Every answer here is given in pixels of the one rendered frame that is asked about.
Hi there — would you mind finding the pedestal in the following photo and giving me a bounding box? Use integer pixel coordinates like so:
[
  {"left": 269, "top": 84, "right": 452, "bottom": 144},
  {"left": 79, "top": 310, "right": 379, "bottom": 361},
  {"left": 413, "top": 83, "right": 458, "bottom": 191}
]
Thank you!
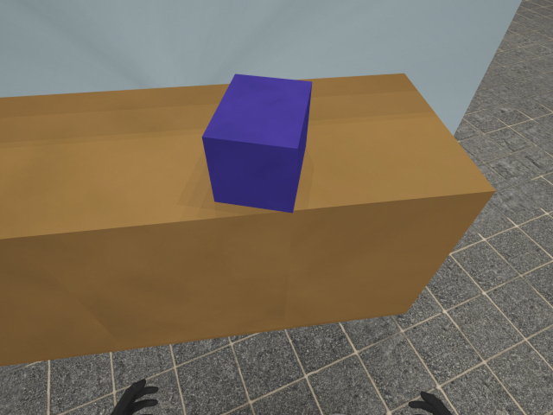
[{"left": 0, "top": 73, "right": 496, "bottom": 367}]

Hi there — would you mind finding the robot left hand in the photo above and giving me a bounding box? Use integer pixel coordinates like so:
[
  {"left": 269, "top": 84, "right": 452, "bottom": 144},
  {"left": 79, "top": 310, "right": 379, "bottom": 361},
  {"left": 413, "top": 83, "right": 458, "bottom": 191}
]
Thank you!
[{"left": 111, "top": 379, "right": 158, "bottom": 415}]

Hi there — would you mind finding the robot right hand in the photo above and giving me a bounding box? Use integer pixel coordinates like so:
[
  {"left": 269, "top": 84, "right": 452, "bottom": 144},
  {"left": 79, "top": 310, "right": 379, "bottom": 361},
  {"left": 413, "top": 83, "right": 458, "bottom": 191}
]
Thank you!
[{"left": 409, "top": 392, "right": 452, "bottom": 415}]

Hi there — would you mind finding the carton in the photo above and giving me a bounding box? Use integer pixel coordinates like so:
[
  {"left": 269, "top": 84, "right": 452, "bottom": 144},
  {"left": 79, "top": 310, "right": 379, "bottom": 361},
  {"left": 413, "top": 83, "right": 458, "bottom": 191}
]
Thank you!
[{"left": 202, "top": 74, "right": 312, "bottom": 213}]

